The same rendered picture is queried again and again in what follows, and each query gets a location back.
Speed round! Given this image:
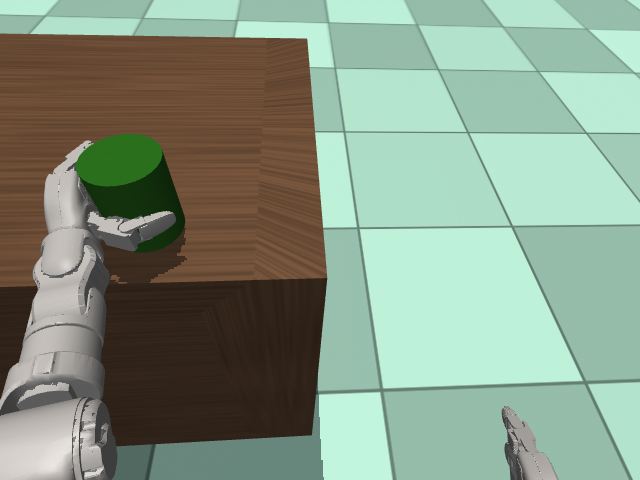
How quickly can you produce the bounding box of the right robot hand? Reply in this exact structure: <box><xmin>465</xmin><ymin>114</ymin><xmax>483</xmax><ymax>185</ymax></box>
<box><xmin>502</xmin><ymin>406</ymin><xmax>559</xmax><ymax>480</ymax></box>

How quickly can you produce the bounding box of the left robot hand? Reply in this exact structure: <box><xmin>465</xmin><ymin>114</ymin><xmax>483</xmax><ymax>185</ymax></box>
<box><xmin>44</xmin><ymin>140</ymin><xmax>176</xmax><ymax>252</ymax></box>

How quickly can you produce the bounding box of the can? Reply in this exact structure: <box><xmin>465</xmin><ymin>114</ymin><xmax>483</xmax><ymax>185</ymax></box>
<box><xmin>76</xmin><ymin>134</ymin><xmax>185</xmax><ymax>253</ymax></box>

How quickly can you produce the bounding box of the left robot arm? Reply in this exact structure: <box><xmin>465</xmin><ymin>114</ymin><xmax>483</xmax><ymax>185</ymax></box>
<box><xmin>0</xmin><ymin>228</ymin><xmax>117</xmax><ymax>480</ymax></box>

